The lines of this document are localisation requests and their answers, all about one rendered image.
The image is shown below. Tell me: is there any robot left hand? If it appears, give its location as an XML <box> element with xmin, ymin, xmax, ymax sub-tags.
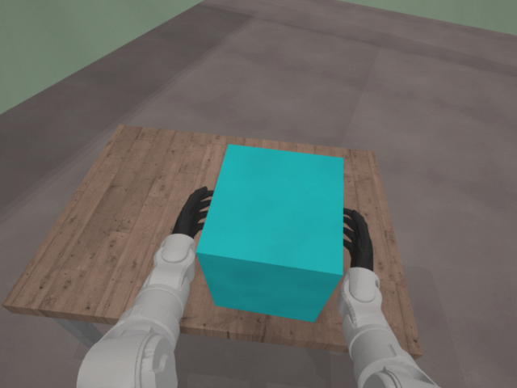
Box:
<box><xmin>172</xmin><ymin>186</ymin><xmax>214</xmax><ymax>239</ymax></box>

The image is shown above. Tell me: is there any robot left upper arm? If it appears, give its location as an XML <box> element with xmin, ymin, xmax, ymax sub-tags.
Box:
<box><xmin>78</xmin><ymin>332</ymin><xmax>178</xmax><ymax>388</ymax></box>

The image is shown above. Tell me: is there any robot left forearm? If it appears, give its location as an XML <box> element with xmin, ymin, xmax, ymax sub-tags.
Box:
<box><xmin>77</xmin><ymin>234</ymin><xmax>195</xmax><ymax>388</ymax></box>

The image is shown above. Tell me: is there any robot right hand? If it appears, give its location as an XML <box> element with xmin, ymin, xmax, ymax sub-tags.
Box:
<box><xmin>343</xmin><ymin>208</ymin><xmax>373</xmax><ymax>272</ymax></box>

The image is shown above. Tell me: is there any robot right upper arm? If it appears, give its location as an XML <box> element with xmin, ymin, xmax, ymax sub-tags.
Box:
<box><xmin>363</xmin><ymin>370</ymin><xmax>441</xmax><ymax>388</ymax></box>

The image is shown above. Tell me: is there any carton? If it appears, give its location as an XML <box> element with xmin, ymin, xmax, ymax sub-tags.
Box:
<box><xmin>195</xmin><ymin>144</ymin><xmax>343</xmax><ymax>323</ymax></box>

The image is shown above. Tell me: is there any robot right forearm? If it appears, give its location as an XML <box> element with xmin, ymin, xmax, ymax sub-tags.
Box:
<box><xmin>337</xmin><ymin>268</ymin><xmax>438</xmax><ymax>388</ymax></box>

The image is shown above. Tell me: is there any table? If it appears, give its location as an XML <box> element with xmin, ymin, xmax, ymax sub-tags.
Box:
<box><xmin>1</xmin><ymin>124</ymin><xmax>423</xmax><ymax>360</ymax></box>

